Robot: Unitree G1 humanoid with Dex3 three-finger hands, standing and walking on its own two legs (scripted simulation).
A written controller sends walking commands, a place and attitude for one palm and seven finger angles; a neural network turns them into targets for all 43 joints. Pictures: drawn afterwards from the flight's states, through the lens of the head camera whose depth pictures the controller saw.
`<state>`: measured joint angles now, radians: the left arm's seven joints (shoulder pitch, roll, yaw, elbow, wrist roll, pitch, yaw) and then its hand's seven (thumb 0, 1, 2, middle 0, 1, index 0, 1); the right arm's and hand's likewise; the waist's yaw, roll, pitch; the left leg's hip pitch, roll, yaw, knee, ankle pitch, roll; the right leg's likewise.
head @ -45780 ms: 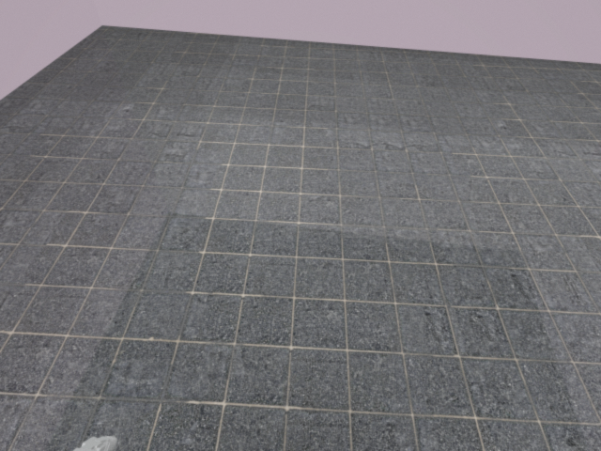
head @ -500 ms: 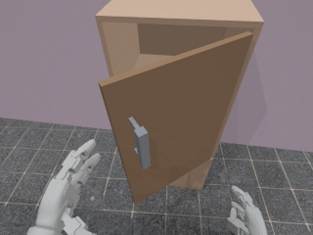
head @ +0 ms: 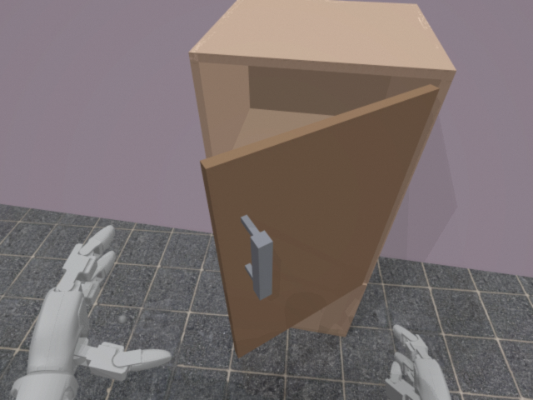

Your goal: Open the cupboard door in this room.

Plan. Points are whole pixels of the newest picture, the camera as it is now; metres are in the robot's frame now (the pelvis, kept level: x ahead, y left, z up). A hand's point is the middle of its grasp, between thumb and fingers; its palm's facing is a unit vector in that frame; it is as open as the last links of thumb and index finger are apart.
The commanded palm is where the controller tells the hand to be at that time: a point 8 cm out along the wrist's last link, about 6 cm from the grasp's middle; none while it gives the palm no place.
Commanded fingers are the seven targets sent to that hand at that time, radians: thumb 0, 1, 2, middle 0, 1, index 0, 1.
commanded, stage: draw the hand back to the body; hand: left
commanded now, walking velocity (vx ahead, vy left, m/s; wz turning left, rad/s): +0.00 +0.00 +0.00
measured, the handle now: (255, 258) +0.30 +0.06 +0.08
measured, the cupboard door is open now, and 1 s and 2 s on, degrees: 40 40 40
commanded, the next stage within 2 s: step back with the hand held close in 0.88 s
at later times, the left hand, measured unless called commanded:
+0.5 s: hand (73, 267) +0.21 +0.25 +0.16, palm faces +0.43 -0.81 -0.39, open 9.1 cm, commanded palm +0.16 +0.29 +0.18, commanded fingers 0.00 0.90 0.90 -0.20 -0.30 -0.20 -0.30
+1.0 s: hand (82, 269) +0.21 +0.24 +0.17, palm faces +0.43 -0.82 -0.39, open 7.4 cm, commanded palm +0.16 +0.28 +0.19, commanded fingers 0.00 0.90 0.90 -0.20 -0.30 -0.20 -0.30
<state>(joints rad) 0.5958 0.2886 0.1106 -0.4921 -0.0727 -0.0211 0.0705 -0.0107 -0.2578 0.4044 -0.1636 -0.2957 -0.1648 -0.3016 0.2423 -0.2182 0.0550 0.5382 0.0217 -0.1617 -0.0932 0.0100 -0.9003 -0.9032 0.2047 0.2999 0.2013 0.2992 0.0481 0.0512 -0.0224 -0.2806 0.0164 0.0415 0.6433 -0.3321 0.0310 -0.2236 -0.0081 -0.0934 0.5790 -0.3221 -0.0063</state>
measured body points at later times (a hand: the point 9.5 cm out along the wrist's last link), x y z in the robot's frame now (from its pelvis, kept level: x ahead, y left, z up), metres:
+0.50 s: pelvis +0.02 +0.00 +0.01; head +0.00 -0.02 +0.46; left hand +0.18 +0.29 +0.19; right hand +0.21 -0.22 -0.06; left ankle +0.01 +0.09 -0.73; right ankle +0.00 -0.12 -0.73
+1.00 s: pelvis +0.01 -0.02 +0.02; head -0.01 -0.04 +0.46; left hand +0.18 +0.28 +0.19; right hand +0.20 -0.24 -0.07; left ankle +0.01 +0.09 -0.73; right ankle +0.00 -0.12 -0.73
